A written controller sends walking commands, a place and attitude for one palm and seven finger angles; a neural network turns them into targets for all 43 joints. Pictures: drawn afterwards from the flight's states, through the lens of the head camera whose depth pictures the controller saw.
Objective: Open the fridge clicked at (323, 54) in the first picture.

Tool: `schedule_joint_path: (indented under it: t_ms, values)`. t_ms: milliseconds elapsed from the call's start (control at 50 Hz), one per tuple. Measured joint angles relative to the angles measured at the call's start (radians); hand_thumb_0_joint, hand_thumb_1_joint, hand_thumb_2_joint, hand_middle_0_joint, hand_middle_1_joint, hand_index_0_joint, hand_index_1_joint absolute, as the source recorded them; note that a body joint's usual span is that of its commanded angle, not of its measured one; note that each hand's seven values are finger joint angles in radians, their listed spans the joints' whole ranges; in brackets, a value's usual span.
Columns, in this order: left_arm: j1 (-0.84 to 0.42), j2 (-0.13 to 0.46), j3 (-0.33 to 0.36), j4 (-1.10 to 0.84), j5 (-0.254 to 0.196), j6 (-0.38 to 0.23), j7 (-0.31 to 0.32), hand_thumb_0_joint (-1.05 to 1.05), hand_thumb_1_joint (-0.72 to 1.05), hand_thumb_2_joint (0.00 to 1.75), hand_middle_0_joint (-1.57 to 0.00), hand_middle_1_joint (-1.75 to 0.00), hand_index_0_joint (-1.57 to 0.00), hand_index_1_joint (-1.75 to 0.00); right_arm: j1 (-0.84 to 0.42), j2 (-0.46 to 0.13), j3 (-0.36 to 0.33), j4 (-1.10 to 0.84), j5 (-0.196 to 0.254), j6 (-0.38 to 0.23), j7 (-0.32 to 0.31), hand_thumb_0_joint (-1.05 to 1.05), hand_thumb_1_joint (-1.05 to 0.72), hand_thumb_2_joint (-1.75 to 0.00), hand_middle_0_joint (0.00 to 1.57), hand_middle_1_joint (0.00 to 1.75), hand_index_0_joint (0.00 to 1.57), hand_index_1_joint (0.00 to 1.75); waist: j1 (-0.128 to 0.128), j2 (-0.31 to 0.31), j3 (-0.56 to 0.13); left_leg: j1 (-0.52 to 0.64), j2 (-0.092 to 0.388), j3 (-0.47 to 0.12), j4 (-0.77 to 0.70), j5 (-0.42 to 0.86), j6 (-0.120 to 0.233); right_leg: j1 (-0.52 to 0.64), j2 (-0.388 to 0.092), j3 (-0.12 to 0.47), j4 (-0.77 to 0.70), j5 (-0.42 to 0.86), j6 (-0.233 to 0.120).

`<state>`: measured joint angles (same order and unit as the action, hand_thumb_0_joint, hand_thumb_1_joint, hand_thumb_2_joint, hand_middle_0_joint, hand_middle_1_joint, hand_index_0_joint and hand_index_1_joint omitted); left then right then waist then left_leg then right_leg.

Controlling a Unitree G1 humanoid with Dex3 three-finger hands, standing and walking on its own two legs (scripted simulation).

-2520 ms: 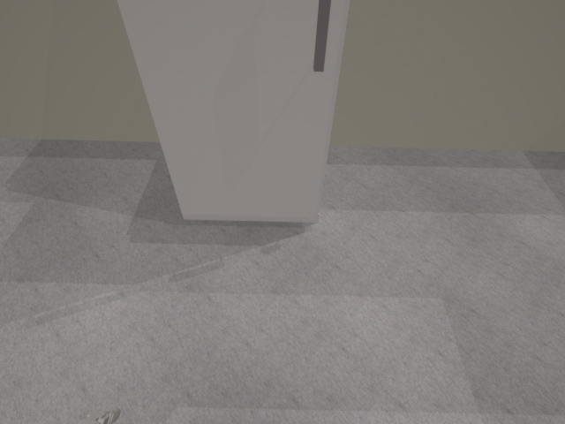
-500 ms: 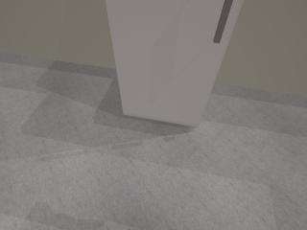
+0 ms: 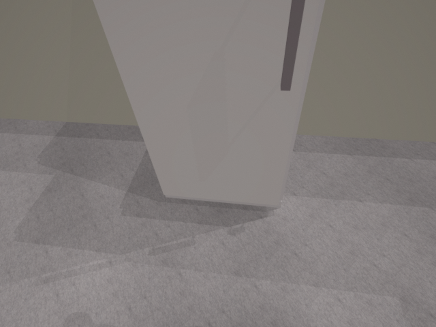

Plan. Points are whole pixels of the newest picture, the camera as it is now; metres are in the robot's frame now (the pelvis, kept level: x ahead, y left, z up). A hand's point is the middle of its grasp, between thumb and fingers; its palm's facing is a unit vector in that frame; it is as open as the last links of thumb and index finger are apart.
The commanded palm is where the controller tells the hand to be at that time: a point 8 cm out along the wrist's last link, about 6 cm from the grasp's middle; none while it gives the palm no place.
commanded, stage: take the last steps up to it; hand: right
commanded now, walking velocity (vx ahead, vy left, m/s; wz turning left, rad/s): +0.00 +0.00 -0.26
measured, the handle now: (296, 3) +0.77 -0.16 +0.26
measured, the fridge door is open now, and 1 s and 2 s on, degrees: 0 0 0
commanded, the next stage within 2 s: come to a stop and stand still in 0.92 s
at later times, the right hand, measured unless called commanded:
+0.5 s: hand out of the picture +0.03 -0.14 -0.15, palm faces +0.15 +0.98 -0.17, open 7.3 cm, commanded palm none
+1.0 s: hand (337, 273) +0.28 -0.24 -0.16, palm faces +0.09 +0.98 -0.18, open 7.3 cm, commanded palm none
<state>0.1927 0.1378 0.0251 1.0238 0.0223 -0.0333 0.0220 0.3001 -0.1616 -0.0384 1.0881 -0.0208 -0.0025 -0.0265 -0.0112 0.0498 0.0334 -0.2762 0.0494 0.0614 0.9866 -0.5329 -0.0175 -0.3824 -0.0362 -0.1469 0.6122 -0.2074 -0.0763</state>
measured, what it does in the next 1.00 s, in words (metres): walks ahead: left foot, then right foot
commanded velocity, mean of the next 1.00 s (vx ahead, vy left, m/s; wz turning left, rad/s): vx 0.24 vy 0.05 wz -0.01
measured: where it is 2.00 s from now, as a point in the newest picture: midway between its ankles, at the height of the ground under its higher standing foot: outside the picture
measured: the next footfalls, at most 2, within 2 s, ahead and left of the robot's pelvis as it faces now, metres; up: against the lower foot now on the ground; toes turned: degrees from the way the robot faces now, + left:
left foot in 0.32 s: +0.10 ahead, +0.12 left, +0.00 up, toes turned +3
right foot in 0.72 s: +0.26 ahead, -0.16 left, +0.00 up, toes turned -15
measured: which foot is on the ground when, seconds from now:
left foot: up 0.00-0.30, down 0.32-0.72, up 0.74-1.00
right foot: down 0.00-0.34, up 0.36-0.70, down 0.72-1.00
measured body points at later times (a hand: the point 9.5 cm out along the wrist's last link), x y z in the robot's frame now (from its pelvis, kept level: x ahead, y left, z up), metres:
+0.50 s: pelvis +0.09 +0.01 +0.02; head +0.09 +0.02 +0.47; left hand +0.10 +0.24 -0.14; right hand +0.02 -0.19 -0.14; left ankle +0.06 +0.12 -0.72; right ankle +0.10 -0.11 -0.66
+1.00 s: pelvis +0.24 -0.06 +0.02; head +0.26 -0.07 +0.47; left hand +0.28 +0.17 -0.13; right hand +0.27 -0.30 -0.14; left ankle +0.30 +0.08 -0.68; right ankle +0.22 -0.15 -0.72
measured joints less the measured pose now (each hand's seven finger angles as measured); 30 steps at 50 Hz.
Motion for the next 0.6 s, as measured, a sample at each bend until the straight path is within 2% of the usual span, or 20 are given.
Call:
schedule_joint_path:
  t_ms: [80,160,260,320,360,400,440,480,540,600]
  values:
    - [0.005,0.011,0.001,0.008,-0.001,0.006,0.007,-0.01,0.95,0.90,-0.21,-0.30,-0.21,-0.30,-0.030,-0.001,0.001,-0.022,-0.002,0.003,0.002,0.01,-0.91,-0.90,0.20,0.30,0.20,0.30,0.002,-0.008,-0.007,-0.080,0.019,-0.006,-0.040,0.069,-0.012,0.054,0.040,-0.002,-0.120,0.048,-0.017]
    - [0.029,0.018,0.005,0.022,0.001,0.012,0.003,-0.01,0.95,0.90,-0.21,-0.30,-0.21,-0.30,-0.036,0.000,0.004,-0.028,-0.008,0.006,0.002,0.01,-0.92,-0.90,0.20,0.29,0.20,0.30,0.014,-0.024,-0.024,-0.092,0.021,-0.008,-0.140,0.085,-0.008,0.092,0.061,0.007,-0.175,0.061,-0.020]
    - [0.078,0.021,0.014,0.051,0.007,0.023,-0.008,0.00,0.93,0.90,-0.21,-0.30,-0.21,-0.30,-0.025,0.007,0.005,-0.026,-0.012,0.009,0.014,0.01,-0.92,-0.90,0.20,0.29,0.20,0.30,0.028,-0.051,-0.042,-0.049,0.012,0.008,-0.267,0.104,0.008,0.122,0.068,0.022,-0.179,0.040,-0.012]
    - [0.112,0.019,0.018,0.071,0.005,0.033,-0.011,0.00,0.92,0.90,-0.21,-0.30,-0.21,-0.30,-0.002,0.013,0.004,-0.027,-0.012,-0.005,0.020,0.01,-0.92,-0.90,0.20,0.29,0.20,0.30,0.027,-0.060,-0.048,0.031,-0.002,0.021,-0.420,0.151,0.017,0.124,0.067,0.028,-0.140,0.003,0.001]
    - [0.132,0.018,0.021,0.083,0.000,0.044,-0.014,0.00,0.92,0.90,-0.21,-0.30,-0.21,-0.30,0.017,0.021,0.003,-0.025,-0.016,-0.018,0.017,0.01,-0.92,-0.90,0.20,0.29,0.20,0.30,0.016,-0.071,-0.048,0.055,-0.012,0.030,-0.460,0.246,0.032,0.094,0.056,0.039,-0.036,-0.116,0.021]
    - [0.144,0.016,0.022,0.095,0.004,0.060,-0.023,0.00,0.92,0.90,-0.20,-0.30,-0.20,-0.30,0.051,0.029,0.002,-0.020,-0.010,-0.031,0.010,0.00,-0.92,-0.90,0.20,0.29,0.20,0.30,0.002,-0.072,-0.057,0.080,-0.021,0.038,-0.483,0.250,0.044,0.031,0.042,0.054,0.134,-0.187,0.034]
    - [0.141,0.016,0.027,0.096,0.008,0.065,-0.033,0.00,0.92,0.90,-0.20,-0.30,-0.20,-0.30,0.092,0.038,0.002,-0.007,-0.007,-0.040,0.006,0.00,-0.91,-0.90,0.20,0.29,0.20,0.30,-0.003,-0.067,-0.062,0.116,-0.027,0.039,-0.538,0.255,0.044,-0.036,0.022,0.063,0.279,-0.159,0.046]
    - [0.133,0.018,0.032,0.084,0.010,0.059,-0.037,0.00,0.91,0.90,-0.20,-0.30,-0.20,-0.30,0.126,0.047,0.005,0.014,-0.006,-0.045,0.006,0.00,-0.91,-0.90,0.20,0.30,0.20,0.30,0.003,-0.063,-0.058,0.152,-0.030,0.044,-0.592,0.269,0.038,-0.089,-0.007,0.069,0.356,-0.102,0.059]
    - [0.114,0.022,0.037,0.066,0.007,0.049,-0.039,0.00,0.91,0.90,-0.20,-0.30,-0.20,-0.30,0.161,0.064,0.011,0.043,-0.007,-0.052,0.007,0.00,-0.91,-0.90,0.20,0.30,0.20,0.30,0.008,-0.062,-0.045,0.197,-0.032,0.058,-0.645,0.272,0.030,-0.134,-0.047,0.073,0.358,-0.050,0.074]
    - [0.083,0.025,0.038,0.054,0.005,0.045,-0.038,0.01,0.92,0.90,-0.20,-0.30,-0.20,-0.30,0.179,0.075,0.014,0.062,-0.010,-0.057,0.010,0.01,-0.91,-0.90,0.20,0.30,0.20,0.30,-0.003,-0.056,-0.027,0.227,-0.024,0.070,-0.659,0.251,0.016,-0.136,-0.069,0.062,0.259,-0.046,0.078]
